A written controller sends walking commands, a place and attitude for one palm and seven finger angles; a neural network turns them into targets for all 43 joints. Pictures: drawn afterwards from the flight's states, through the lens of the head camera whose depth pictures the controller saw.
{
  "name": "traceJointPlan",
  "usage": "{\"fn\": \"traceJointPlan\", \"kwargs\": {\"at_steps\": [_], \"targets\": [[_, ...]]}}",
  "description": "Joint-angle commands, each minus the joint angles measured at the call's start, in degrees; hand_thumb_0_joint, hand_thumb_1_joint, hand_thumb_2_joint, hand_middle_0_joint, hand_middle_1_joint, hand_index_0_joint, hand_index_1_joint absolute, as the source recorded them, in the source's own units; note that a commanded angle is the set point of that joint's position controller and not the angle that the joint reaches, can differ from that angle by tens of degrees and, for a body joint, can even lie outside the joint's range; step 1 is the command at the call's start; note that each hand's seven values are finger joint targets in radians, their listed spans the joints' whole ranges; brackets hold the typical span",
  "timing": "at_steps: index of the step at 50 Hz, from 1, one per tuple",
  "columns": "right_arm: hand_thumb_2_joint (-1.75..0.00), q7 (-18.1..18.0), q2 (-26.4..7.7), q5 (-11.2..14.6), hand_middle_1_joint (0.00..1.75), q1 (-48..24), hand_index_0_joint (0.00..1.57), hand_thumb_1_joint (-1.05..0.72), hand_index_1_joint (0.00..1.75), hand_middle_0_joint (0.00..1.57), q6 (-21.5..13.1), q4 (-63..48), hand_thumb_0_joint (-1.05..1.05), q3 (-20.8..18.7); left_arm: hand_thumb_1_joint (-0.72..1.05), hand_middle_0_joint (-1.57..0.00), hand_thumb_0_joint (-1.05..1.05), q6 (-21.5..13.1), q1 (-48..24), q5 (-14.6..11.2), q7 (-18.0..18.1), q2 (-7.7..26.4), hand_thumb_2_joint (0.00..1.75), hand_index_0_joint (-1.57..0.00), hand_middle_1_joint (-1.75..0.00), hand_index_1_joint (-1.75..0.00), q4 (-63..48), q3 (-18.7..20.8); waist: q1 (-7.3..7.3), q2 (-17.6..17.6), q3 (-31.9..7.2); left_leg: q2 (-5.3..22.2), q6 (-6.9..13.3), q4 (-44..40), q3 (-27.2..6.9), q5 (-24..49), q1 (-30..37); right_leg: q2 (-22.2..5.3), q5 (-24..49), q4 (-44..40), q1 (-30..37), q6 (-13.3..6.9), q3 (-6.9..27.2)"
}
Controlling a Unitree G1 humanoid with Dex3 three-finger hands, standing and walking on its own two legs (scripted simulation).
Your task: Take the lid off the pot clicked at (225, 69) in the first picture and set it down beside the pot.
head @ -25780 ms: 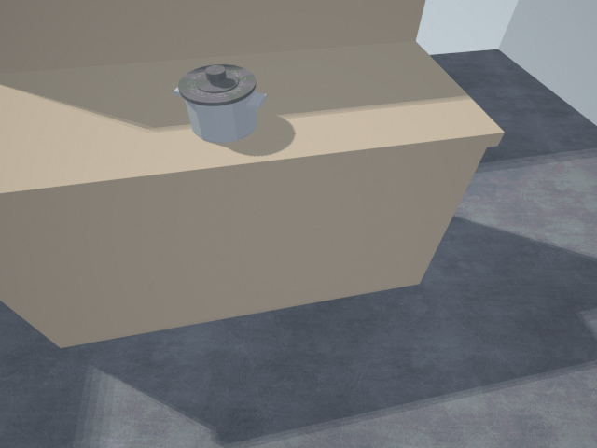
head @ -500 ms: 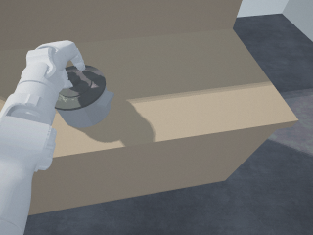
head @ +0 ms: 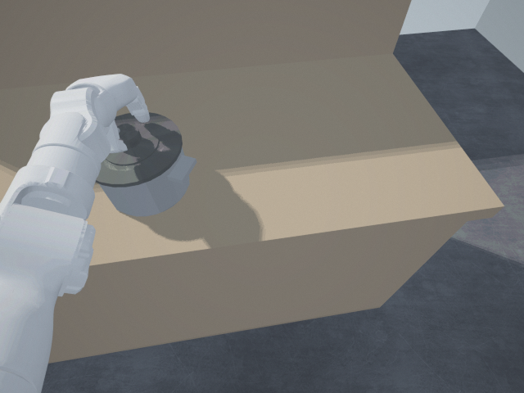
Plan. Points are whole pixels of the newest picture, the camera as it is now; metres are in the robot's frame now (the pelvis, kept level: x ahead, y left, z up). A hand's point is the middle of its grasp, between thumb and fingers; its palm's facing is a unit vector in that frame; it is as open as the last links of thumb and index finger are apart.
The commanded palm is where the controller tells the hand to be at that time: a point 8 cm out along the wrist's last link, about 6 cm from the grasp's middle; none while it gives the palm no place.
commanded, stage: raise the hand to come down again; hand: left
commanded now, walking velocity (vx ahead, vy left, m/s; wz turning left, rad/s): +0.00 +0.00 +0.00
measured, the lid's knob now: (126, 136) +0.51 +0.19 +0.10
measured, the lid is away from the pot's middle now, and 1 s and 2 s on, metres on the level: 0.00 0.00 0.00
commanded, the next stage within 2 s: move the open hand above the knob in 1.32 s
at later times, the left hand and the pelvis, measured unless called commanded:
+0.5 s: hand (120, 126) +0.50 +0.18 +0.13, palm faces -0.33 -0.06 -0.94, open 10.6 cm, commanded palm +0.49 +0.19 +0.20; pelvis +0.01 +0.00 +0.00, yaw +1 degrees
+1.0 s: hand (114, 123) +0.49 +0.18 +0.15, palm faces -0.31 -0.06 -0.95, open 10.6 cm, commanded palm +0.49 +0.19 +0.22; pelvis +0.01 -0.01 +0.01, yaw +2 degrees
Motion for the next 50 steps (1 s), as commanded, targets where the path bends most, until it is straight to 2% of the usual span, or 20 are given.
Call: {"fn": "traceJointPlan", "kwargs": {"at_steps": [1, 4, 6, 7, 10, 12, 14, 17, 21, 26, 30, 33, 35, 39, 40, 42, 43, 47, 48, 50], "targets": [[-0.90, -1.24, -9.06, -0.14, 0.30, 3.21, 0.20, -0.90, 0.30, 0.20, -0.80, -3.93, 0.00, -3.02, -0.30, -0.77, 0.00, -2.45, -22.54, 0.11, 2.80, 8.92, 1.39, -0.77, -0.18, -0.18, -8.07, 1.55, -0.82, -4.94, -15.51, -2.16, 2.82, -1.88, -2.31, 16.50, 12.25, 5.07, 16.55, -2.29, 3.76, -4.40, -3.81], [-0.90, -1.17, -8.72, -0.18, 0.30, 3.10, 0.20, -0.90, 0.30, 0.20, -0.98, -3.81, 0.00, -3.12, -0.27, -0.73, 0.00, -1.92, -24.19, -0.05, 4.33, 11.65, 1.33, -0.73, -0.26, -0.26, -9.90, 4.29, 0.01, -2.60, -18.05, -2.13, 2.75, -2.18, -2.49, 17.51, 14.35, 5.00, 16.72, -2.04, 4.97, -4.38, -3.66], [-0.90, -1.00, -8.40, -0.16, 0.30, 2.76, 0.20, -0.90, 0.30, 0.20, -1.37, -3.71, 0.00, -3.02, -0.26, -0.70, 0.00, -1.48, -25.37, -0.65, 4.80, 8.77, 1.29, -0.70, -0.30, -0.30, -10.36, 2.19, -0.23, -1.05, -18.53, -2.19, 2.71, -2.12, -2.68, 18.45, 15.29, 4.91, 17.03, -2.17, 4.31, -4.53, -3.66], [-0.90, -0.87, -8.35, -0.21, 0.30, 3.06, 0.20, -0.90, 0.30, 0.20, -1.64, -3.55, 0.00, -3.14, -0.25, -0.69, 0.00, -1.52, -27.38, -0.24, 5.32, 11.39, 1.27, -0.69, -0.32, -0.32, -12.78, 3.97, 0.03, 0.06, -20.45, -2.01, 2.67, -2.10, -2.92, 18.92, 16.46, 4.89, 17.50, -2.07, 5.38, -4.44, -3.47], [-0.90, -0.73, -8.14, -0.10, 0.30, 2.60, 0.20, -0.90, 0.30, 0.20, -1.75, -3.27, 0.00, -3.05, -0.23, -0.66, 0.00, -0.10, -26.25, 0.63, 5.75, 9.50, 1.22, -0.66, -0.38, -0.38, -10.75, 2.41, -0.24, -1.26, -19.57, -2.12, 2.63, -2.07, -2.94, 19.47, 16.33, 5.05, 18.03, -2.13, 5.25, -4.47, -3.70], [-0.90, -0.67, -8.15, -0.21, 0.30, 2.64, 0.20, -0.90, 0.30, 0.20, -2.29, -3.75, 0.00, -3.21, -0.21, -0.64, 0.00, -0.80, -30.29, 0.18, 6.05, 12.99, 1.18, -0.64, -0.41, -0.41, -16.47, 4.87, 0.16, -0.72, -23.79, -2.22, 2.85, -2.04, -3.28, 21.11, 18.26, 4.89, 20.32, -2.15, 8.09, -4.41, -3.27], [-0.90, -0.80, -7.70, -0.25, 0.30, 2.16, 0.20, -0.90, 0.30, 0.20, -2.77, -3.77, 0.00, -3.10, -0.20, -0.62, 0.00, -0.53, -29.33, -0.18, 5.94, 10.26, 1.15, -0.62, -0.45, -0.45, -15.21, 3.19, -0.12, 0.04, -23.28, -2.51, 2.94, -1.90, -3.22, 21.69, 18.97, 4.90, 20.67, -2.28, 7.56, -4.40, -3.41], [-0.90, -0.90, -8.18, -0.08, 0.30, 2.23, 0.20, -0.90, 0.30, 0.20, -2.73, -3.38, 0.00, -2.95, -0.18, -0.59, 0.00, -0.08, -28.35, -0.04, 5.66, 12.85, 1.11, -0.59, -0.49, -0.49, -14.00, 4.86, 0.07, -1.85, -21.87, -2.48, 2.97, -2.36, -3.14, 21.25, 17.52, 4.83, 21.35, -2.53, 8.61, -4.33, -3.33], [-0.90, -0.92, -7.72, -0.38, 0.30, 2.20, 0.20, -0.90, 0.30, 0.20, -3.67, -4.06, 0.00, -3.01, -0.16, -0.55, 0.00, -1.11, -29.56, 0.40, 5.86, 13.75, 1.04, -0.55, -0.56, -0.56, -18.26, 5.66, 0.84, 0.39, -24.99, -2.51, 3.07, -2.00, -3.59, 26.44, 20.03, 4.67, 24.47, -2.41, 10.35, -4.57, -3.22], [-0.90, -0.21, -8.24, -0.39, 0.30, 1.60, 0.20, -0.90, 0.30, 0.20, -2.67, -4.02, 0.00, -2.93, -0.16, -0.56, 0.00, 0.93, -22.31, 0.22, 5.36, 12.28, 1.04, -0.56, -0.55, -0.55, -13.45, 5.80, 1.74, -2.03, -21.40, -2.53, 2.84, -2.18, -3.03, 27.64, 17.62, 4.59, 25.99, -2.28, 10.86, -4.50, -3.50], [-0.90, 0.00, -7.91, -0.40, 0.30, 0.72, 0.20, -0.90, 0.30, 0.20, -2.52, -4.55, 0.00, -3.09, -0.16, -0.57, 0.00, 1.47, -24.97, 0.36, 4.65, 11.69, 1.06, -0.57, -0.52, -0.52, -17.47, 4.80, 1.35, -2.38, -22.16, -2.69, 3.15, -2.06, -2.83, 27.44, 19.05, 4.63, 26.63, -2.60, 11.65, -4.25, -3.51], [-0.90, -0.14, -7.77, -0.51, 0.30, 0.81, 0.20, -0.90, 0.30, 0.20, -3.12, -5.17, 0.00, -3.29, -0.17, -0.58, 0.00, 0.15, -28.58, 0.11, 4.29, 15.16, 1.07, -0.58, -0.50, -0.50, -24.01, 7.24, 1.58, -0.35, -26.42, -2.72, 3.46, -1.58, -3.67, 31.30, 22.49, 4.44, 28.86, -2.34, 13.63, -4.27, -3.16], [-0.90, -0.31, -7.70, -0.58, 0.30, 0.86, 0.20, -0.90, 0.30, 0.20, -2.93, -4.93, 0.00, -3.22, -0.17, -0.59, 0.00, 0.45, -25.52, -0.01, 3.89, 14.61, 1.07, -0.59, -0.49, -0.49, -21.64, 7.22, 1.66, -2.05, -25.29, -2.89, 3.55, -1.69, -3.23, 30.71, 21.69, 4.46, 29.49, -2.61, 14.11, -4.15, -3.21], [-0.90, 0.05, -8.06, -0.10, 0.30, -0.11, 0.20, -0.90, 0.30, 0.20, -2.28, -4.47, 0.00, -2.85, -0.17, -0.60, 0.00, 1.72, -22.90, -0.08, 3.34, 11.81, 1.08, -0.60, -0.47, -0.47, -17.23, 4.81, 1.52, -4.01, -18.87, -2.73, 3.11, -2.61, -2.73, 26.41, 18.06, 4.45, 26.91, -2.94, 11.87, -4.22, -3.89], [-0.90, 0.16, -8.12, 0.02, 0.30, -0.49, 0.20, -0.90, 0.30, 0.20, -2.22, -4.71, 0.00, -2.71, -0.18, -0.60, 0.00, 1.93, -22.94, -0.04, 3.23, 11.63, 1.09, -0.60, -0.46, -0.46, -17.29, 4.49, 1.67, -3.20, -18.63, -2.78, 3.03, -2.76, -2.84, 26.24, 18.04, 4.44, 26.27, -2.83, 11.54, -4.33, -3.89], [-0.90, 0.36, -7.64, -0.14, 0.30, -1.32, 0.20, -0.90, 0.30, 0.20, -2.47, -5.65, 0.00, -2.88, -0.18, -0.61, 0.00, 1.27, -26.25, -0.30, 2.79, 10.77, 1.09, -0.61, -0.45, -0.45, -23.33, 3.71, 1.75, -0.25, -22.46, -2.78, 3.14, -1.99, -3.37, 29.90, 21.43, 4.25, 27.40, -2.46, 12.17, -4.37, -3.50], [-0.90, 0.32, -7.36, -0.20, 0.30, -1.40, 0.20, -0.90, 0.30, 0.20, -2.60, -5.66, 0.00, -2.94, -0.18, -0.61, 0.00, 1.21, -27.33, -0.34, 2.53, 8.78, 1.10, -0.61, -0.44, -0.44, -23.56, 2.09, 1.21, 0.46, -22.90, -2.85, 3.19, -1.78, -3.37, 30.27, 22.56, 4.32, 27.10, -2.66, 11.38, -4.34, -3.44], [-0.90, -0.11, -7.70, -0.38, 0.30, -0.29, 0.20, -0.90, 0.30, 0.20, -2.91, -5.19, 0.00, -2.86, -0.18, -0.62, 0.00, 0.76, -28.92, -0.36, 2.53, 14.04, 1.10, -0.62, -0.43, -0.43, -23.31, 6.33, 1.44, -1.05, -23.89, -2.87, 3.20, -1.98, -3.79, 28.72, 22.30, 4.39, 26.82, -2.63, 12.62, -4.47, -3.47], [-0.90, -0.23, -7.54, -0.26, 0.30, -0.86, 0.20, -0.90, 0.30, 0.20, -2.89, -5.23, 0.00, -2.58, -0.18, -0.62, 0.00, 0.87, -28.59, -0.26, 2.59, 13.31, 1.10, -0.62, -0.43, -0.43, -21.92, 5.52, 1.52, -0.56, -23.31, -3.02, 3.05, -2.39, -3.70, 28.08, 21.67, 4.34, 26.40, -2.61, 12.55, -4.52, -3.48], [-0.90, -0.43, -7.75, -0.12, 0.30, -0.77, 0.20, -0.90, 0.30, 0.20, -2.69, -4.53, 0.00, -2.41, -0.18, -0.62, 0.00, 1.85, -26.91, 0.04, 2.81, 12.62, 1.11, -0.62, -0.42, -0.42, -17.55, 5.03, 1.27, -3.54, -19.99, -2.90, 2.92, -3.22, -3.14, 24.19, 19.03, 4.35, 24.72, -3.14, 11.89, -4.42, -3.74]]}}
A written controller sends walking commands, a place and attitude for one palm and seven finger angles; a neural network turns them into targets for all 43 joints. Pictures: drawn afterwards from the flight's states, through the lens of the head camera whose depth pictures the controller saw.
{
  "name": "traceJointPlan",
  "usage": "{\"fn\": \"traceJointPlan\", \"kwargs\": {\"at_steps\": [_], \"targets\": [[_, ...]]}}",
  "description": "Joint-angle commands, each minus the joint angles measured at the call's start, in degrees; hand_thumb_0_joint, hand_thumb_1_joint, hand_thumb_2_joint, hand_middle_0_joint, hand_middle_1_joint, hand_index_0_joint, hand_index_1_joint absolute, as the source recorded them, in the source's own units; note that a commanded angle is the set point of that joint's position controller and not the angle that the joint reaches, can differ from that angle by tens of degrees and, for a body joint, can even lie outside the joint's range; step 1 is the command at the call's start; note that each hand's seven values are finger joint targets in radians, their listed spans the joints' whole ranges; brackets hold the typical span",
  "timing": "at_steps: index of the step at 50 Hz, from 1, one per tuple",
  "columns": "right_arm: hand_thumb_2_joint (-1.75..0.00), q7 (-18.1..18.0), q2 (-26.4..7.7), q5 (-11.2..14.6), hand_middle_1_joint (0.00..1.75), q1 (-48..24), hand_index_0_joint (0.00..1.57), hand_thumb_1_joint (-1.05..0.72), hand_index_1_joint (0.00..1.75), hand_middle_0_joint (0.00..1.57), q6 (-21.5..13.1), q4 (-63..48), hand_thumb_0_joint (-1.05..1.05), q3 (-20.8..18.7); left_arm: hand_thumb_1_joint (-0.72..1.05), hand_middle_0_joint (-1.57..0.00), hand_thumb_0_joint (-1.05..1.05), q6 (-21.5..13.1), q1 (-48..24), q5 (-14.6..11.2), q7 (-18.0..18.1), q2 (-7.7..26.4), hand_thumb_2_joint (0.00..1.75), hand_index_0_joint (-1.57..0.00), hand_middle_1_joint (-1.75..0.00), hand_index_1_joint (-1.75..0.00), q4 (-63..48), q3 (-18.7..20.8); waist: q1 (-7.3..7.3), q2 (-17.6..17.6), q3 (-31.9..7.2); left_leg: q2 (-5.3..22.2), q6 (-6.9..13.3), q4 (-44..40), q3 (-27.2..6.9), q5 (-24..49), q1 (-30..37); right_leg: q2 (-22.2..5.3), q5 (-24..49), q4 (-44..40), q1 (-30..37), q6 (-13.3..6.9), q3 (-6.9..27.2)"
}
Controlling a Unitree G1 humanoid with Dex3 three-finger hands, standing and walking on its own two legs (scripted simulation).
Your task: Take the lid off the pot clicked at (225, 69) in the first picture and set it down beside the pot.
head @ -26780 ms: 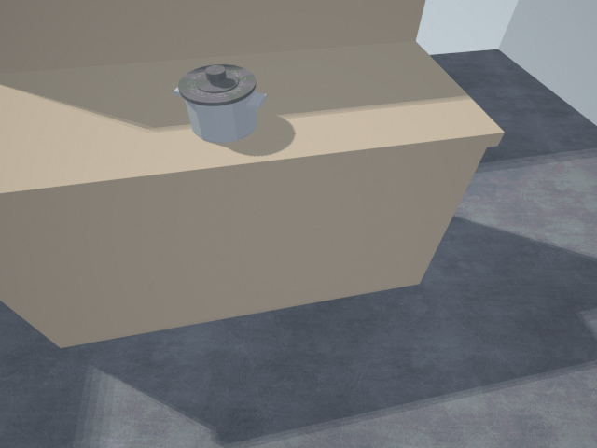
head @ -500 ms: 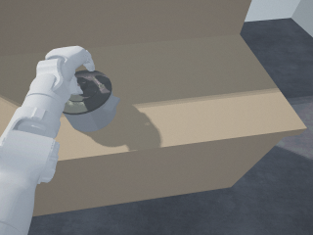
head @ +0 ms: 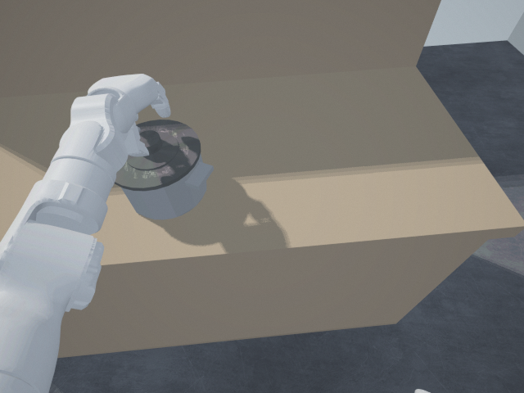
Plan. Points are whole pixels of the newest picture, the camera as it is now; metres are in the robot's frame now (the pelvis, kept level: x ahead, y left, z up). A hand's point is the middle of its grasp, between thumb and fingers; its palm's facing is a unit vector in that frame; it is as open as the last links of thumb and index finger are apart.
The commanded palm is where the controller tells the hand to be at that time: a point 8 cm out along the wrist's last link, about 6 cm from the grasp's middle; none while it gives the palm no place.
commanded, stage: raise the hand to come down again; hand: left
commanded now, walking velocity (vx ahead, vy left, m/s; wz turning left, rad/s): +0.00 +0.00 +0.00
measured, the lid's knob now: (148, 142) +0.51 +0.18 +0.10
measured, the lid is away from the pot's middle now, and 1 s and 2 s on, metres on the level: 0.00 0.00 0.00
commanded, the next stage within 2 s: move the open hand above the knob in 0.32 s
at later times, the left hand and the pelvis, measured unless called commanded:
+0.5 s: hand (134, 125) +0.49 +0.18 +0.15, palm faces -0.32 -0.04 -0.95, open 10.5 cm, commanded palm +0.48 +0.18 +0.21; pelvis -0.01 +0.00 +0.00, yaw -1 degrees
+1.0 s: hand (134, 125) +0.49 +0.18 +0.15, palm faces -0.33 -0.05 -0.94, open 10.5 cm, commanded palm +0.49 +0.18 +0.21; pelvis +0.00 +0.00 +0.00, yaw -1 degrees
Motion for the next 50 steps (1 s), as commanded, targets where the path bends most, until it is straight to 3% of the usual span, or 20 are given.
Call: {"fn": "traceJointPlan", "kwargs": {"at_steps": [1, 4, 7, 11, 14, 16, 19, 21, 26, 28, 29, 31, 34, 36, 37, 41, 42, 44, 47, 50], "targets": [[-0.90, -1.03, -8.26, 0.15, 0.30, 3.02, 0.20, -0.90, 0.30, 0.20, -1.18, -3.93, 0.00, -2.19, -0.18, -0.62, 0.00, 0.67, -32.27, 0.91, 2.66, 13.81, 1.11, -0.62, -0.41, -0.41, -7.12, 4.32, -1.36, -4.37, -20.90, -2.43, 3.48, 0.03, -1.37, 23.24, 13.23, 4.38, 24.76, -0.44, 5.77, -4.04, -1.87], [-0.90, -0.79, -7.89, 0.05, 0.30, 2.52, 0.20, -0.90, 0.30, 0.20, -1.56, -4.35, 0.00, -2.22, -0.19, -0.63, 0.00, 1.06, -33.46, 1.15, 2.63, 11.35, 1.11, -0.63, -0.40, -0.40, -7.68, 2.41, -1.36, -3.01, -21.43, -2.54, 3.36, -0.17, -1.49, 21.70, 14.38, 4.48, 22.68, -0.35, 4.77, -4.05, -1.87], [-0.90, -0.87, -8.26, -0.15, 0.30, 2.56, 0.20, -0.90, 0.30, 0.20, -1.34, -4.70, 0.00, -2.10, -0.19, -0.64, 0.00, 0.71, -31.51, 1.30, 2.28, 15.05, 1.12, -0.64, -0.38, -0.38, -6.37, 5.49, -0.77, -3.34, -22.96, -2.67, 3.38, -0.09, -1.65, 22.42, 13.95, 4.30, 23.68, -0.11, 6.71, -4.09, -1.49], [-0.90, -1.04, -8.03, -0.15, 0.30, 2.59, 0.20, -0.90, 0.30, 0.20, -1.51, -5.03, 0.00, -2.22, -0.19, -0.65, 0.00, 0.17, -32.23, 1.29, 1.99, 12.77, 1.12, -0.65, -0.37, -0.37, -7.11, 3.64, -1.01, -3.38, -22.08, -2.52, 3.52, -0.34, -1.51, 22.10, 13.73, 4.29, 22.94, -0.75, 5.88, -4.15, -1.62], [-0.90, -1.44, -8.46, 0.07, 0.30, 3.16, 0.20, -0.90, 0.30, 0.20, -1.47, -4.46, 0.00, -2.07, -0.19, -0.65, 0.00, 0.16, -33.63, 1.31, 2.17, 15.94, 1.12, -0.65, -0.37, -0.37, -5.96, 5.34, -1.37, -5.24, -20.56, -2.65, 3.60, -1.37, -1.21, 17.66, 12.18, 4.39, 20.93, -1.26, 6.30, -3.91, -1.52], [-0.90, -1.65, -8.35, 0.14, 0.30, 3.28, 0.20, -0.90, 0.30, 0.20, -1.90, -4.34, 0.00, -2.12, -0.19, -0.65, 0.00, -0.27, -34.41, 0.75, 2.05, 12.88, 1.12, -0.65, -0.37, -0.37, -5.52, 2.92, -1.92, -4.39, -19.74, -2.61, 3.66, -1.29, -1.21, 17.68, 12.28, 4.45, 20.29, -1.53, 4.66, -4.04, -1.59], [-0.90, -1.86, -8.43, -0.15, 0.30, 4.39, 0.20, -0.90, 0.30, 0.20, -2.63, -4.10, 0.00, -2.22, -0.19, -0.64, 0.00, -1.00, -36.55, 1.48, 2.83, 18.05, 1.12, -0.64, -0.38, -0.38, -7.46, 6.57, -1.34, -2.47, -22.34, -2.64, 3.72, -1.39, -1.40, 17.53, 13.69, 4.48, 20.27, -1.42, 6.17, -4.05, -1.23], [-0.90, -2.00, -8.35, -0.23, 0.30, 4.51, 0.20, -0.90, 0.30, 0.20, -2.82, -4.28, 0.00, -2.27, -0.19, -0.64, 0.00, -1.61, -35.54, 1.52, 2.95, 17.20, 1.12, -0.64, -0.39, -0.39, -7.44, 6.04, -1.25, -1.58, -23.90, -2.60, 3.63, -1.10, -1.66, 19.98, 14.26, 4.41, 21.78, -1.17, 6.50, -4.25, -1.28], [-0.90, -1.33, -8.77, -0.15, 0.30, 4.92, 0.20, -0.90, 0.30, 0.20, -2.43, -3.51, 0.00, -2.46, -0.19, -0.64, 0.00, -0.45, -32.09, 1.36, 2.85, 13.47, 1.12, -0.64, -0.39, -0.39, -3.14, 3.76, -1.50, -2.81, -20.49, -2.30, 3.31, -1.19, -1.53, 19.97, 12.57, 4.64, 20.99, -1.36, 4.57, -4.27, -1.79], [-0.90, -1.34, -8.66, -0.14, 0.30, 4.91, 0.20, -0.90, 0.30, 0.20, -2.60, -3.55, 0.00, -2.64, -0.19, -0.64, 0.00, -0.20, -33.30, 1.20, 2.68, 13.79, 1.12, -0.64, -0.39, -0.39, -3.62, 3.95, -1.75, -3.23, -21.10, -2.48, 3.58, -1.02, -1.26, 19.09, 13.27, 4.75, 20.83, -1.45, 4.67, -4.02, -1.57], [-0.90, -1.37, -8.72, -0.18, 0.30, 4.90, 0.20, -0.90, 0.30, 0.20, -2.77, -3.65, 0.00, -2.57, -0.19, -0.64, 0.00, -0.79, -36.12, 1.25, 2.79, 16.02, 1.12, -0.64, -0.39, -0.39, -7.20, 5.28, -1.52, -1.63, -23.05, -2.39, 3.53, -1.08, -1.46, 19.86, 14.26, 4.61, 21.68, -1.26, 5.55, -4.09, -1.42], [-0.90, -1.43, -8.32, -0.38, 0.30, 5.07, 0.20, -0.90, 0.30, 0.20, -3.24, -4.05, 0.00, -2.79, -0.19, -0.64, 0.00, -1.68, -36.43, 1.03, 2.71, 14.49, 1.12, -0.64, -0.39, -0.39, -9.65, 4.52, -1.42, -0.83, -25.64, -2.22, 3.69, -0.26, -2.06, 24.96, 16.61, 4.58, 23.74, -0.98, 5.68, -4.21, -1.48], [-0.90, -1.45, -8.43, -0.37, 0.30, 5.54, 0.20, -0.90, 0.30, 0.20, -2.79, -3.16, 0.00, -2.77, -0.19, -0.64, 0.00, -0.73, -33.58, 1.72, 2.94, 14.95, 1.12, -0.64, -0.39, -0.39, -5.14, 4.98, -1.69, -2.73, -22.37, -2.28, 3.70, -0.40, -1.43, 22.98, 14.78, 4.86, 23.35, -1.28, 5.01, -4.00, -1.57], [-0.90, -1.47, -9.14, -0.23, 0.30, 5.58, 0.20, -0.90, 0.30, 0.20, -2.42, -3.04, 0.00, -2.61, -0.19, -0.64, 0.00, -0.18, -31.96, 1.64, 3.17, 17.61, 1.12, -0.64, -0.39, -0.39, -3.30, 6.95, -1.13, -4.13, -20.84, -2.32, 3.56, -1.06, -1.28, 21.25, 12.30, 4.58, 23.04, -1.44, 6.01, -4.19, -1.58], [-0.90, -1.35, -8.80, -0.16, 0.30, 4.92, 0.20, -0.90, 0.30, 0.20, -2.35, -3.26, 0.00, -2.37, -0.19, -0.64, 0.00, 0.11, -32.57, 1.77, 3.18, 15.74, 1.12, -0.64, -0.39, -0.39, -3.43, 5.32, -1.28, -3.65, -20.69, -2.41, 3.48, -1.25, -1.11, 21.10, 12.28, 4.66, 22.93, -1.11, 5.60, -4.10, -1.64], [-0.90, -1.00, -8.37, -0.39, 0.30, 4.67, 0.20, -0.90, 0.30, 0.20, -2.68, -3.98, 0.00, -2.77, -0.19, -0.64, 0.00, -0.42, -34.93, 1.72, 2.96, 13.87, 1.12, -0.64, -0.39, -0.39, -8.73, 4.12, -1.28, -0.62, -24.49, -1.89, 3.56, 0.25, -1.74, 27.90, 16.36, 4.51, 25.56, -0.65, 5.41, -4.20, -1.59], [-0.90, -0.88, -8.19, -0.62, 0.30, 4.83, 0.20, -0.90, 0.30, 0.20, -2.91, -4.43, 0.00, -2.91, -0.19, -0.64, 0.00, -0.73, -35.25, 1.85, 3.05, 16.05, 1.12, -0.64, -0.39, -0.39, -11.16, 6.07, -0.83, -0.61, -27.27, -1.94, 3.73, 0.74, -2.03, 29.88, 18.05, 4.58, 27.07, -0.31, 6.83, -3.97, -1.30], [-0.90, -0.91, -8.13, -0.76, 0.30, 4.64, 0.20, -0.90, 0.30, 0.20, -2.62, -4.66, 0.00, -2.80, -0.19, -0.64, 0.00, -0.69, -33.18, 1.95, 2.90, 17.21, 1.12, -0.64, -0.39, -0.39, -10.62, 7.28, -0.43, -1.11, -28.15, -2.08, 3.77, 0.85, -1.98, 31.36, 17.97, 4.49, 28.58, -0.10, 8.08, -3.88, -1.30], [-0.90, -0.65, -8.38, -0.32, 0.30, 4.35, 0.20, -0.90, 0.30, 0.20, -1.73, -3.90, 0.00, -2.60, -0.19, -0.64, 0.00, 0.51, -29.77, 1.66, 2.42, 14.16, 1.12, -0.64, -0.39, -0.39, -5.44, 5.02, -0.96, -3.51, -21.85, -1.94, 3.59, 0.53, -1.35, 28.71, 14.55, 4.62, 27.02, -0.58, 5.77, -3.86, -1.81], [-0.90, -0.66, -8.58, -0.03, 0.30, 3.64, 0.20, -0.90, 0.30, 0.20, -1.31, -3.77, 0.00, -2.42, -0.19, -0.64, 0.00, 1.40, -32.21, 1.49, 2.08, 12.42, 1.12, -0.64, -0.39, -0.39, -5.27, 2.91, -1.74, -3.87, -19.51, -2.14, 3.51, 0.03, -1.04, 24.76, 13.40, 4.80, 25.03, -0.77, 4.12, -3.88, -1.95]]}}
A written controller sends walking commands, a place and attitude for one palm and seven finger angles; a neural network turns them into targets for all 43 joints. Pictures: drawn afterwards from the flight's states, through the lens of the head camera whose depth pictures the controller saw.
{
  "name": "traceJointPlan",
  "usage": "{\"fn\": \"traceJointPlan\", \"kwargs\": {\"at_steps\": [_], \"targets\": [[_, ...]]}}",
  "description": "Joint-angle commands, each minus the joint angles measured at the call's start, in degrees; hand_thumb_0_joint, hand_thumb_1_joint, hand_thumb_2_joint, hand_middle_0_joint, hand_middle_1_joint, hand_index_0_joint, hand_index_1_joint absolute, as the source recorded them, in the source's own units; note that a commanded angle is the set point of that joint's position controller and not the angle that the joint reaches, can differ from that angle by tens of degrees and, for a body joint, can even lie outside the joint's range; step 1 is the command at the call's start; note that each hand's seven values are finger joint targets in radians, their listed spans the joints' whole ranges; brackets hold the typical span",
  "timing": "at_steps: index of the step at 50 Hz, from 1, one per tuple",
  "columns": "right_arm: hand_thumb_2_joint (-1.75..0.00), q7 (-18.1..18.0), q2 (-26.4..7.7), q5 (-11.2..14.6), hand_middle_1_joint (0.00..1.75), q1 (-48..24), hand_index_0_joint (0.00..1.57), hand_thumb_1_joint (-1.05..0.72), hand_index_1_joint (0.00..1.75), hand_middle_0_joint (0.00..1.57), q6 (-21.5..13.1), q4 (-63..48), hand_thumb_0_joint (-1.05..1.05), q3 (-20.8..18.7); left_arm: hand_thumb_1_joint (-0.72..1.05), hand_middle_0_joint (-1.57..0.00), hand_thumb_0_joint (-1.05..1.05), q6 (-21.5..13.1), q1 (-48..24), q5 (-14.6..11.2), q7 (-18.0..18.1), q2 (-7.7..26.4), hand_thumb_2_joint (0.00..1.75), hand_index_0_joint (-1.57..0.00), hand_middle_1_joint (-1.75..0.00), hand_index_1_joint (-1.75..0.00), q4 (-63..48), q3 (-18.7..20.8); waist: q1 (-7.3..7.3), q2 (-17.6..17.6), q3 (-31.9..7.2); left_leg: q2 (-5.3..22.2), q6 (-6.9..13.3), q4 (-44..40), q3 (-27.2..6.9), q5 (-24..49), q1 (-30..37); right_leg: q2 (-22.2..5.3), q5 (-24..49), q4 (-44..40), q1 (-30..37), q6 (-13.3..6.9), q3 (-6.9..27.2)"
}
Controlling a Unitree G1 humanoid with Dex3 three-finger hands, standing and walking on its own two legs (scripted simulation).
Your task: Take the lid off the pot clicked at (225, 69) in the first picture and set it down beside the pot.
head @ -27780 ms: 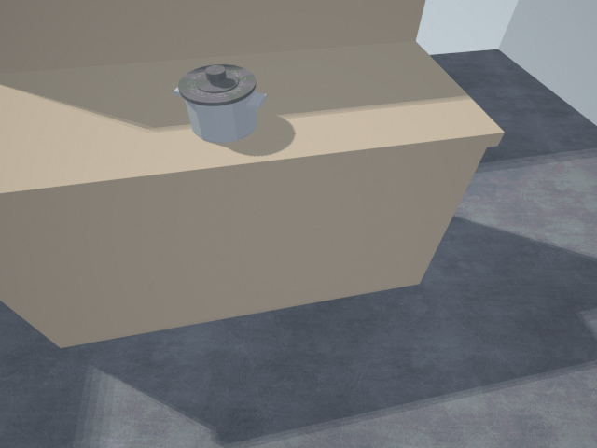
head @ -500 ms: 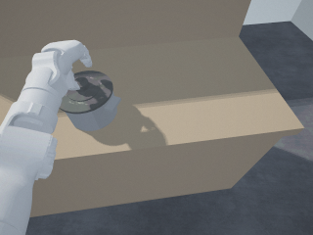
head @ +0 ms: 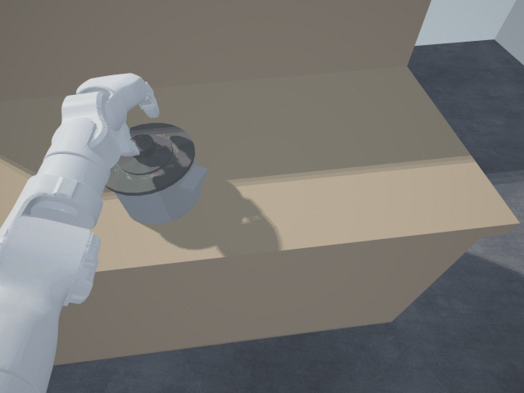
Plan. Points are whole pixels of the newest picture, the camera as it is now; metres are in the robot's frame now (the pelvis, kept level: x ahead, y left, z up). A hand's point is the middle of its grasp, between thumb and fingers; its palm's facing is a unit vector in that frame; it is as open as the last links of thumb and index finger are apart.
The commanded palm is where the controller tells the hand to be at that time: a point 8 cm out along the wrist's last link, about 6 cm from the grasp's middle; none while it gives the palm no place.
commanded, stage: move the open hand above the knob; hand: left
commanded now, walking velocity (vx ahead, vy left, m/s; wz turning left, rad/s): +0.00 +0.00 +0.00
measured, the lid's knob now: (141, 146) +0.50 +0.18 +0.10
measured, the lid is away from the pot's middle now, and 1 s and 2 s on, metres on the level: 0.00 0.00 0.00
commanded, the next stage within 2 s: lower the open fingers around the knob in 1.74 s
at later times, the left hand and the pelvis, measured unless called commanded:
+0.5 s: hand (125, 137) +0.47 +0.18 +0.15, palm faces -0.34 -0.05 -0.94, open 10.5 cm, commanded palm +0.47 +0.18 +0.21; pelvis -0.01 +0.00 +0.00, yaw +1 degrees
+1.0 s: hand (128, 131) +0.48 +0.18 +0.15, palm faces -0.33 -0.06 -0.94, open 10.5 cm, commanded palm +0.48 +0.19 +0.21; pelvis -0.01 +0.00 +0.00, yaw +0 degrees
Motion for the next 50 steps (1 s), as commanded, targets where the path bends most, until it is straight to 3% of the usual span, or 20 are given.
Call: {"fn": "traceJointPlan", "kwargs": {"at_steps": [1, 2, 4, 6, 7, 10, 13, 16, 20, 24, 26, 27, 31, 33, 37, 38, 41, 47, 49, 50], "targets": [[-0.90, -0.83, -8.81, 0.10, 0.30, 1.60, 0.20, -0.90, 0.30, 0.20, -1.13, -5.05, 0.00, -2.75, -0.19, -0.64, 0.00, -0.12, -33.31, -0.20, 1.39, 10.83, 1.12, -0.64, -0.39, -0.39, -13.23, 1.42, -1.07, -1.87, -21.05, -2.19, 3.47, 1.18, -2.01, 26.64, 15.05, 4.41, 25.55, 0.30, 4.99, -4.33, -2.53], [-0.90, -0.92, -8.44, -0.08, 0.30, 1.94, 0.20, -0.90, 0.30, 0.20, -1.68, -5.52, 0.00, -3.01, -0.19, -0.64, 0.00, -0.85, -35.07, -0.04, 1.59, 13.89, 1.12, -0.64, -0.39, -0.39, -17.01, 3.85, -0.75, -1.47, -24.72, -2.15, 3.65, 1.55, -2.54, 28.19, 17.55, 4.45, 26.40, 0.58, 6.61, -4.12, -2.30], [-0.90, -1.21, -7.92, -0.37, 0.30, 2.07, 0.20, -0.90, 0.30, 0.20, -2.26, -5.96, 0.00, -2.95, -0.19, -0.64, 0.00, -1.90, -34.91, 0.16, 1.61, 14.42, 1.12, -0.64, -0.39, -0.39, -19.11, 4.47, -0.48, 0.01, -28.76, -2.32, 3.80, 2.35, -3.17, 32.64, 20.37, 4.46, 28.59, 1.01, 7.94, -4.12, -2.10], [-0.90, -1.09, -8.19, -0.43, 0.30, 2.62, 0.20, -0.90, 0.30, 0.20, -1.87, -5.67, 0.00, -2.92, -0.19, -0.64, 0.00, -1.90, -30.66, 0.11, 1.57, 14.58, 1.12, -0.64, -0.39, -0.39, -16.46, 5.09, -0.10, 0.13, -26.71, -2.08, 3.62, 2.31, -3.24, 34.29, 19.23, 4.40, 28.95, 0.75, 7.48, -4.26, -2.31], [-0.90, -0.98, -8.31, -0.39, 0.30, 2.42, 0.20, -0.90, 0.30, 0.20, -1.48, -5.19, 0.00, -2.78, -0.19, -0.64, 0.00, -1.34, -27.97, 0.46, 1.83, 15.72, 1.12, -0.64, -0.39, -0.39, -12.88, 6.48, 0.29, -2.47, -24.04, -2.05, 3.50, 1.89, -3.00, 31.57, 16.96, 4.48, 27.71, 0.75, 7.52, -4.16, -2.51], [-0.90, -0.63, -8.61, 0.16, 0.30, 0.93, 0.20, -0.90, 0.30, 0.20, -0.75, -5.28, 0.00, -2.37, -0.19, -0.64, 0.00, 0.35, -25.51, 0.10, 2.03, 12.48, 1.12, -0.64, -0.39, -0.39, -9.33, 3.73, 0.38, -4.79, -18.97, -2.27, 3.11, 0.50, -1.80, 24.67, 12.58, 4.41, 25.28, 0.51, 6.77, -4.19, -3.00], [-0.90, -0.33, -8.18, 0.07, 0.30, -0.09, 0.20, -0.90, 0.30, 0.20, -0.91, -6.14, 0.00, -2.65, -0.19, -0.64, 0.00, -0.09, -30.74, 0.16, 1.81, 11.13, 1.12, -0.64, -0.39, -0.39, -16.56, 2.17, 0.08, -0.69, -22.41, -2.18, 3.27, 1.13, -2.42, 27.54, 16.40, 4.32, 25.41, 0.74, 6.36, -4.38, -2.66], [-0.90, -0.82, -8.26, -0.06, 0.30, 0.29, 0.20, -0.90, 0.30, 0.20, -1.12, -6.41, 0.00, -2.62, -0.19, -0.64, 0.00, -0.77, -30.58, -0.19, 1.56, 13.56, 1.12, -0.64, -0.39, -0.39, -17.46, 4.13, 0.01, -1.71, -24.42, -2.34, 3.58, 1.40, -2.85, 28.37, 17.07, 4.32, 26.19, 0.41, 7.94, -4.37, -2.30], [-0.90, -1.43, -8.68, 0.45, 0.30, 0.72, 0.20, -0.90, 0.30, 0.20, -0.79, -4.92, 0.00, -2.12, -0.19, -0.64, 0.00, 0.61, -30.02, -0.09, 1.64, 13.25, 1.12, -0.64, -0.39, -0.39, -10.22, 3.19, -0.71, -5.24, -17.50, -2.56, 3.30, -0.61, -1.87, 18.07, 12.16, 4.55, 20.81, -0.46, 5.73, -4.23, -2.86], [-0.90, -1.78, -8.17, 0.35, 0.30, 0.67, 0.20, -0.90, 0.30, 0.20, -1.95, -5.21, 0.00, -2.10, -0.19, -0.64, 0.00, -0.66, -34.82, 0.20, 1.83, 11.39, 1.12, -0.64, -0.39, -0.39, -12.88, 0.92, -1.24, -1.33, -20.46, -2.61, 3.28, -0.55, -2.25, 17.92, 14.66, 4.56, 19.49, -0.29, 4.89, -4.44, -2.54], [-0.90, -1.98, -8.30, 0.22, 0.30, 1.26, 0.20, -0.90, 0.30, 0.20, -2.30, -4.86, 0.00, -2.30, -0.19, -0.64, 0.00, -1.32, -34.35, 0.10, 1.73, 11.13, 1.12, -0.64, -0.39, -0.39, -12.06, 1.02, -1.45, -2.00, -21.46, -2.46, 3.35, -0.01, -2.37, 19.29, 15.11, 4.57, 20.26, -0.41, 4.79, -4.48, -2.39], [-0.90, -1.89, -8.44, 0.12, 0.30, 1.69, 0.20, -0.90, 0.30, 0.20, -2.38, -4.85, 0.00, -2.34, -0.19, -0.64, 0.00, -1.63, -35.27, 0.25, 2.02, 13.61, 1.12, -0.64, -0.39, -0.39, -13.14, 2.93, -1.10, -1.67, -22.88, -2.42, 3.25, -0.19, -2.65, 18.94, 15.52, 4.58, 20.13, -0.14, 5.67, -4.41, -2.30], [-0.90, -2.11, -9.02, 0.01, 0.30, 2.29, 0.20, -0.90, 0.30, 0.20, -2.08, -4.41, 0.00, -2.18, -0.19, -0.64, 0.00, -1.19, -31.78, 0.47, 2.41, 16.42, 1.12, -0.64, -0.39, -0.39, -8.22, 5.58, -0.40, -3.11, -21.10, -2.57, 3.21, -0.71, -2.07, 18.13, 12.07, 4.29, 21.09, -0.21, 7.29, -4.53, -2.30], [-0.90, -2.05, -8.82, 0.05, 0.30, 1.82, 0.20, -0.90, 0.30, 0.20, -1.95, -4.56, 0.00, -2.06, -0.19, -0.64, 0.00, -0.58, -31.50, 1.20, 2.70, 15.24, 1.12, -0.64, -0.39, -0.39, -6.89, 4.29, -0.48, -2.95, -19.98, -2.58, 3.16, -1.04, -1.78, 17.02, 11.60, 4.36, 20.03, -0.36, 6.49, -4.38, -2.24], [-0.90, -1.99, -9.00, 0.04, 0.30, 2.14, 0.20, -0.90, 0.30, 0.20, -2.14, -5.11, 0.00, -2.39, -0.19, -0.64, 0.00, -1.26, -32.53, 1.22, 2.74, 17.56, 1.12, -0.64, -0.39, -0.39, -10.21, 5.81, -0.21, -2.85, -22.50, -2.52, 3.42, -0.65, -1.92, 19.93, 12.58, 4.25, 23.11, -0.29, 8.66, -4.37, -2.00], [-0.90, -1.94, -8.67, 0.03, 0.30, 1.90, 0.20, -0.90, 0.30, 0.20, -2.19, -5.32, 0.00, -2.44, -0.19, -0.64, 0.00, -1.17, -31.84, 1.10, 2.40, 14.33, 1.12, -0.64, -0.39, -0.39, -9.74, 3.42, -0.56, -2.91, -22.74, -2.67, 3.50, -0.38, -1.98, 20.70, 13.25, 4.43, 23.17, -0.23, 7.95, -4.32, -2.18], [-0.90, -1.75, -8.91, 0.14, 0.30, 2.35, 0.20, -0.90, 0.30, 0.20, -2.03, -4.81, 0.00, -2.78, -0.19, -0.64, 0.00, -1.19, -30.98, 0.29, 1.55, 11.76, 1.12, -0.64, -0.39, -0.39, -9.15, 1.88, -1.15, -3.24, -20.60, -2.23, 3.53, -0.21, -1.97, 20.98, 13.86, 4.55, 22.00, -0.83, 5.63, -4.34, -2.39], [-0.90, -2.12, -9.01, -0.10, 0.30, 3.39, 0.20, -0.90, 0.30, 0.20, -2.21, -4.42, 0.00, -2.65, -0.19, -0.64, 0.00, -2.03, -32.29, 0.66, 2.16, 17.86, 1.12, -0.64, -0.39, -0.39, -10.73, 6.29, -0.57, -2.91, -22.50, -2.42, 3.70, -0.35, -2.22, 22.07, 14.07, 4.59, 23.66, -0.52, 7.78, -4.33, -2.22], [-0.90, -2.11, -8.76, -0.14, 0.30, 3.24, 0.20, -0.90, 0.30, 0.20, -2.24, -4.51, 0.00, -2.73, -0.19, -0.64, 0.00, -2.01, -31.67, 1.35, 2.61, 17.68, 1.12, -0.64, -0.39, -0.39, -11.59, 6.39, -0.21, -1.80, -23.43, -2.34, 3.65, -0.01, -2.36, 24.69, 15.13, 4.60, 24.83, -0.23, 7.82, -4.48, -2.29], [-0.90, -1.94, -8.57, -0.15, 0.30, 2.88, 0.20, -0.90, 0.30, 0.20, -2.25, -4.61, 0.00, -2.63, -0.19, -0.64, 0.00, -1.72, -31.15, 1.35, 2.65, 15.14, 1.12, -0.64, -0.39, -0.39, -11.08, 4.28, -0.43, -0.85, -22.72, -2.33, 3.53, 0.11, -2.15, 25.19, 15.18, 4.63, 24.92, -0.31, 6.99, -4.43, -2.36]]}}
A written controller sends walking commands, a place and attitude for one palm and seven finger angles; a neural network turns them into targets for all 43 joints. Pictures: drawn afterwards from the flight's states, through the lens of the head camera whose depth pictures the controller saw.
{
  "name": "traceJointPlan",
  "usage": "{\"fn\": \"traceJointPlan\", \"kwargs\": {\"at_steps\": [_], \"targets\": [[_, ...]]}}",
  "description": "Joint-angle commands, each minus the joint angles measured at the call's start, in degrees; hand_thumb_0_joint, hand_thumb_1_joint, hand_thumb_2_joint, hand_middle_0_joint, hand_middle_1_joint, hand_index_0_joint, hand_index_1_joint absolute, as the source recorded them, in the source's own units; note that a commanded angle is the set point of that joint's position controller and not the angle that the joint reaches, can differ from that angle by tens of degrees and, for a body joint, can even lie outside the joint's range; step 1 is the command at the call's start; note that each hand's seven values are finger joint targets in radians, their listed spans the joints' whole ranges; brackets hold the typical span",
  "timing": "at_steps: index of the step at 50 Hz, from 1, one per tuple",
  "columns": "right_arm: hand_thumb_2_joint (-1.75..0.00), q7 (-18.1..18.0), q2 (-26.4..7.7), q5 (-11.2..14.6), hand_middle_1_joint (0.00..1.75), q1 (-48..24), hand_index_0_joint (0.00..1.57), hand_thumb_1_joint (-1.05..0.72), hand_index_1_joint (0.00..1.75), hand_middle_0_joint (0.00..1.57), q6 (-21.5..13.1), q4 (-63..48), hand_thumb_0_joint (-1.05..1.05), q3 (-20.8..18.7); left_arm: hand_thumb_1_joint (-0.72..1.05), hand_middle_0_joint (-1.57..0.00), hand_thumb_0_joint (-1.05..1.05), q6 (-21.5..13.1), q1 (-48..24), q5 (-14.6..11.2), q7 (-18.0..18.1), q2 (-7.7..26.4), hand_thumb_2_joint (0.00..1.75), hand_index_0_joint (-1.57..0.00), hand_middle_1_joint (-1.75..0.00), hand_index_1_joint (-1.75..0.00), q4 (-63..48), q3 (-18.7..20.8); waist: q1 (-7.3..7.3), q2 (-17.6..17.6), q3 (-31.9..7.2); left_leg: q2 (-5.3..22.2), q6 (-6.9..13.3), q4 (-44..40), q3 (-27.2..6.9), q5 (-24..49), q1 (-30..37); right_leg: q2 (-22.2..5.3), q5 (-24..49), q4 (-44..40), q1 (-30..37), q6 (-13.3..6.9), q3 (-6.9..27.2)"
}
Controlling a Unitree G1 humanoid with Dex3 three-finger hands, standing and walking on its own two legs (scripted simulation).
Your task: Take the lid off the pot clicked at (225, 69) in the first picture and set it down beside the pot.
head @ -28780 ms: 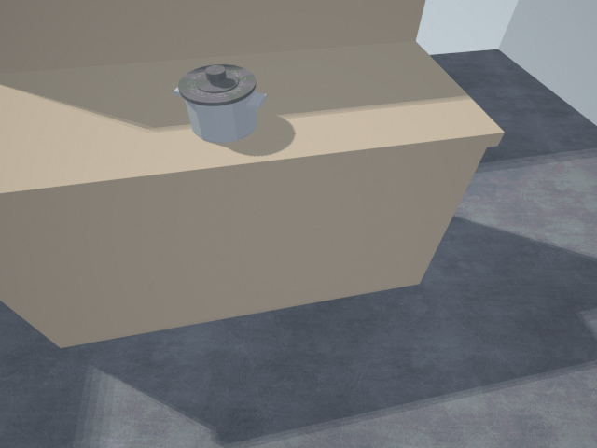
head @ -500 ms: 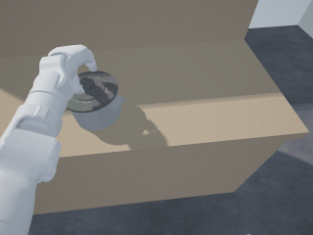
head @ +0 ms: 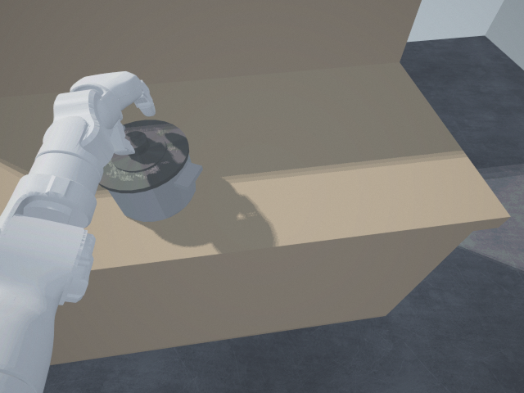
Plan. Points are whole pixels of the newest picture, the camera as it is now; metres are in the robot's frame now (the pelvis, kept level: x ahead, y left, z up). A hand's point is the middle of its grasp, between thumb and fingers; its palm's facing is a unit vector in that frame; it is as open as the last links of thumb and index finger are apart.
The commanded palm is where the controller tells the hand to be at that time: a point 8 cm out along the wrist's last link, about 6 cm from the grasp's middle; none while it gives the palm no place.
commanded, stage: move the open hand above the knob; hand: left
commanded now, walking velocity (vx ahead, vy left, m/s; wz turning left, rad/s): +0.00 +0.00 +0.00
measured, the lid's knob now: (135, 143) +0.51 +0.19 +0.09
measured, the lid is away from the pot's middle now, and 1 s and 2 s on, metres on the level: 0.00 0.00 0.00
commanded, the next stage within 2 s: lower the open fingers around the knob in 0.74 s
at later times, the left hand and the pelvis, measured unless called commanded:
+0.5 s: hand (113, 134) +0.47 +0.19 +0.15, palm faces -0.31 -0.05 -0.95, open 10.5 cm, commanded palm +0.46 +0.19 +0.21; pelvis +0.00 +0.00 +0.00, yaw +1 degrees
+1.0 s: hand (114, 142) +0.46 +0.19 +0.14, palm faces -0.38 -0.10 -0.92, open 10.5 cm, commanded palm +0.46 +0.19 +0.20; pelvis -0.01 +0.00 +0.00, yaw +1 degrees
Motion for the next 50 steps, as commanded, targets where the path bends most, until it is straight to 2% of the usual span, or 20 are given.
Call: {"fn": "traceJointPlan", "kwargs": {"at_steps": [1, 3, 6, 7, 9, 10, 14, 15, 17, 19, 27, 30, 33, 35, 40, 42, 43, 44, 47, 50], "targets": [[-0.90, -0.49, -8.36, -0.20, 0.30, 1.88, 0.20, -0.90, 0.30, 0.20, -1.70, -5.16, 0.00, -2.80, -0.19, -0.64, 0.00, 0.03, -30.73, 0.91, 2.97, 13.47, 1.12, -0.64, -0.39, -0.39, -11.38, 3.31, 0.50, -0.35, -23.32, -2.14, 3.43, 0.89, -2.49, 26.24, 15.04, 4.36, 24.77, 0.20, 6.66, -4.48, -2.75], [-0.90, -0.14, -8.55, -0.28, 0.30, 1.47, 0.20, -0.90, 0.30, 0.20, -1.23, -5.29, 0.00, -2.82, -0.19, -0.64, 0.00, 0.87, -27.63, 1.08, 3.04, 14.80, 1.12, -0.64, -0.39, -0.39, -9.77, 4.94, 1.10, -1.67, -23.21, -2.13, 3.40, 1.11, -2.38, 26.82, 14.76, 4.46, 25.31, 0.58, 7.19, -4.29, -2.78], [-0.90, 0.02, -8.72, 0.00, 0.30, 0.79, 0.20, -0.90, 0.30, 0.20, -0.82, -5.33, 0.00, -2.79, -0.19, -0.64, 0.00, 1.67, -28.62, 0.10, 2.07, 11.50, 1.12, -0.64, -0.39, -0.39, -8.82, 1.98, 0.18, -2.77, -20.57, -2.28, 3.37, 0.88, -1.77, 23.61, 13.15, 4.32, 24.11, -0.01, 5.86, -4.26, -2.83], [-0.90, 0.02, -8.72, -0.08, 0.30, 0.82, 0.20, -0.90, 0.30, 0.20, -0.92, -5.74, 0.00, -2.83, -0.19, -0.64, 0.00, 1.19, -31.13, 0.20, 2.10, 14.38, 1.12, -0.64, -0.39, -0.39, -13.26, 3.97, 0.60, -2.06, -23.27, -2.23, 3.51, 0.97, -2.01, 24.88, 14.49, 4.27, 25.43, 0.42, 7.43, -4.15, -2.69], [-0.90, -0.12, -8.07, -0.39, 0.30, 0.50, 0.20, -0.90, 0.30, 0.20, -1.44, -6.77, 0.00, -2.91, -0.19, -0.64, 0.00, 0.26, -32.06, 0.62, 2.06, 15.58, 1.12, -0.64, -0.39, -0.39, -17.64, 5.10, 1.02, 0.22, -27.98, -2.37, 3.78, 1.94, -2.61, 30.05, 18.08, 4.19, 28.11, 0.94, 8.94, -4.18, -2.38], [-0.90, -0.13, -7.89, -0.34, 0.30, 0.31, 0.20, -0.90, 0.30, 0.20, -1.47, -6.92, 0.00, -2.86, -0.19, -0.64, 0.00, 0.06, -31.02, 0.63, 1.92, 15.13, 1.12, -0.64, -0.39, -0.39, -17.67, 4.78, 1.06, 0.78, -27.81, -2.26, 3.73, 2.11, -2.96, 31.68, 18.66, 4.20, 27.98, 0.92, 8.42, -4.16, -2.49], [-0.90, 0.43, -8.02, -0.11, 0.30, 0.33, 0.20, -0.90, 0.30, 0.20, -0.69, -6.04, 0.00, -2.90, -0.19, -0.64, 0.00, 1.01, -25.48, -0.06, 1.52, 10.67, 1.12, -0.64, -0.39, -0.39, -12.85, 2.27, 0.71, -1.88, -21.60, -1.88, 3.49, 2.03, -2.73, 30.01, 16.78, 4.60, 25.24, 0.41, 4.99, -4.05, -3.27], [-0.90, 0.55, -8.38, 0.07, 0.30, 0.20, 0.20, -0.90, 0.30, 0.20, -0.35, -5.80, 0.00, -2.79, -0.19, -0.64, 0.00, 1.45, -25.45, -0.34, 1.51, 11.54, 1.12, -0.64, -0.39, -0.39, -12.16, 2.92, 0.73, -2.94, -20.04, -1.88, 3.29, 1.62, -2.37, 27.32, 15.23, 4.55, 24.74, 0.39, 5.15, -4.09, -3.32], [-0.90, 0.70, -8.18, -0.11, 0.30, -0.60, 0.20, -0.90, 0.30, 0.20, -0.47, -6.83, 0.00, -2.83, -0.19, -0.64, 0.00, 0.95, -27.56, -0.73, 1.54, 12.89, 1.12, -0.64, -0.39, -0.39, -17.21, 4.06, 1.49, -0.55, -23.47, -2.03, 3.33, 1.63, -2.58, 28.92, 16.93, 4.24, 25.68, 0.82, 6.89, -4.23, -2.91], [-0.90, 0.79, -7.68, -0.19, 0.30, -1.38, 0.20, -0.90, 0.30, 0.20, -0.58, -7.48, 0.00, -2.74, -0.19, -0.64, 0.00, 1.02, -26.17, -0.41, 1.55, 11.15, 1.12, -0.64, -0.39, -0.39, -18.47, 2.88, 1.58, -0.14, -25.00, -2.06, 3.41, 2.18, -3.14, 32.10, 18.41, 4.29, 26.58, 1.17, 7.06, -4.25, -2.98], [-0.90, 0.71, -7.73, 0.04, 0.30, -2.12, 0.20, -0.90, 0.30, 0.20, -0.32, -7.15, 0.00, -2.38, -0.19, -0.64, 0.00, 1.95, -27.26, -0.82, 2.45, 12.15, 1.12, -0.64, -0.39, -0.39, -18.70, 3.76, 1.68, -1.87, -22.89, -2.12, 3.08, 0.96, -3.00, 26.88, 16.53, 4.32, 24.00, 0.83, 7.49, -4.37, -3.19], [-0.90, 0.45, -8.08, 0.36, 0.30, -2.35, 0.20, -0.90, 0.30, 0.20, 0.19, -6.19, 0.00, -1.92, -0.19, -0.64, 0.00, 3.40, -26.05, -0.41, 2.17, 9.89, 1.12, -0.64, -0.39, -0.39, -12.02, 1.25, 1.07, -4.64, -18.19, -2.31, 2.83, -0.21, -2.18, 19.20, 12.58, 4.41, 20.33, 0.23, 5.75, -4.30, -3.48], [-0.90, -0.04, -7.82, 0.10, 0.30, -2.45, 0.20, -0.90, 0.30, 0.20, -0.67, -7.30, 0.00, -1.97, -0.19, -0.64, 0.00, 1.93, -31.56, 0.01, 2.37, 14.03, 1.12, -0.64, -0.39, -0.39, -17.63, 3.90, 1.52, -2.08, -23.00, -2.69, 3.19, -0.20, -2.56, 19.87, 14.57, 4.12, 21.43, 0.56, 8.54, -4.55, -2.82], [-0.90, -0.44, -7.38, -0.04, 0.30, -2.29, 0.20, -0.90, 0.30, 0.20, -1.15, -7.37, 0.00, -2.04, -0.19, -0.64, 0.00, 1.18, -31.21, 0.39, 2.28, 12.65, 1.12, -0.64, -0.39, -0.39, -17.44, 2.77, 1.19, -1.00, -24.67, -2.72, 3.29, 0.34, -2.67, 21.92, 16.21, 4.18, 22.47, 0.54, 8.45, -4.55, -2.64], [-0.90, -0.60, -8.27, 0.37, 0.30, -1.61, 0.20, -0.90, 0.30, 0.20, -0.72, -6.25, 0.00, -1.99, -0.19, -0.64, 0.00, 1.63, -27.43, -0.26, 1.95, 12.90, 1.12, -0.64, -0.39, -0.39, -10.82, 3.14, 1.00, -4.11, -18.36, -2.50, 3.11, -0.95, -2.00, 15.12, 12.19, 4.21, 17.93, -0.65, 6.22, -4.31, -2.89], [-0.90, -0.56, -8.22, 0.31, 0.30, -1.66, 0.20, -0.90, 0.30, 0.20, -1.05, -6.67, 0.00, -1.95, -0.19, -0.64, 0.00, 0.87, -29.35, -0.48, 1.87, 12.99, 1.12, -0.64, -0.39, -0.39, -12.75, 2.90, 1.01, -2.64, -19.60, -2.65, 3.12, -1.07, -2.22, 15.33, 12.60, 4.16, 17.98, -0.52, 6.85, -4.43, -2.71], [-0.90, -0.48, -8.36, 0.44, 0.30, -2.06, 0.20, -0.90, 0.30, 0.20, -0.88, -5.82, 0.00, -2.03, -0.19, -0.64, 0.00, 3.71, -29.11, -0.81, 0.78, 9.84, 1.12, -0.64, -0.39, -0.39, -6.27, 0.38, 0.26, -2.31, -18.17, -3.35, 3.26, -0.88, -2.20, 13.80, 12.32, 4.23, 17.78, -0.17, 5.80, -4.46, -2.91], [-0.90, -0.16, -8.28, 0.59, 0.30, -1.28, 0.20, -0.90, 0.30, 0.20, -1.02, -5.88, 0.00, -2.07, -0.19, -0.64, 0.00, 4.35, -30.96, -1.53, 0.04, 9.43, 1.12, -0.64, -0.39, -0.39, -9.46, -0.19, 0.32, -1.64, -18.47, -3.22, 3.21, -1.11, -2.45, 14.45, 12.75, 4.13, 18.42, -0.34, 5.99, -4.40, -3.10], [-0.90, -0.38, -8.81, 0.11, 0.30, -0.77, 0.20, -0.90, 0.30, 0.20, -1.37, -6.58, 0.00, -2.23, -0.19, -0.64, 0.00, 3.79, -29.61, -0.83, -0.75, 14.18, 1.12, -0.64, -0.39, -0.39, -10.15, 3.51, 0.89, -3.83, -21.44, -3.50, 3.68, -0.48, -2.57, 16.05, 13.19, 4.13, 20.31, -0.25, 8.45, -4.25, -2.55], [-0.90, -0.75, -8.50, 0.15, 0.30, -0.56, 0.20, -0.90, 0.30, 0.20, -1.43, -6.61, 0.00, -2.31, -0.19, -0.64, 0.00, 2.32, -30.96, -0.13, -1.07, 12.04, 1.12, -0.64, -0.39, -0.39, -11.09, 1.16, 0.24, -4.17, -20.95, -3.42, 3.71, -0.74, -2.22, 14.86, 12.91, 4.30, 19.54, -0.62, 7.64, -4.17, -2.64]]}}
